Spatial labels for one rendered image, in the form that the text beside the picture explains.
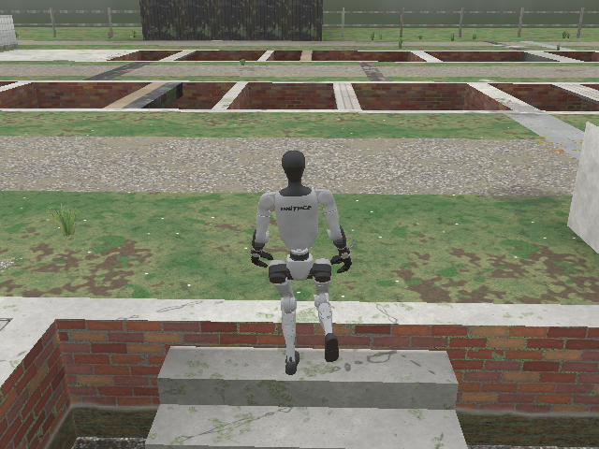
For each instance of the robot left upper arm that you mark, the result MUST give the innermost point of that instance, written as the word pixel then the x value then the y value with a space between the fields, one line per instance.
pixel 266 202

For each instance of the robot left forearm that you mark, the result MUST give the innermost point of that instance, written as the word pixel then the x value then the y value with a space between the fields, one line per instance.
pixel 257 248

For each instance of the robot right hand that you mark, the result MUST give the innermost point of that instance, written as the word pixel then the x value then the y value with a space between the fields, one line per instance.
pixel 337 260

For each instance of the robot right forearm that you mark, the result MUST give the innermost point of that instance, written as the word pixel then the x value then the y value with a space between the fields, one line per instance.
pixel 342 246

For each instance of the robot left hand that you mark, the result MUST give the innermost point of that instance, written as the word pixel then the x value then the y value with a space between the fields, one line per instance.
pixel 260 263

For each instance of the robot right thigh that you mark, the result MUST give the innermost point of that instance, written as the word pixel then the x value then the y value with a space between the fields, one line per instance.
pixel 321 273

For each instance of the robot right foot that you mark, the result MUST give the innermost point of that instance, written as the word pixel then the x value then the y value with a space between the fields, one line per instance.
pixel 331 348

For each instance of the robot right upper arm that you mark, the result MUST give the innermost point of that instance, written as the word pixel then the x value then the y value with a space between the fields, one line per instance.
pixel 325 198

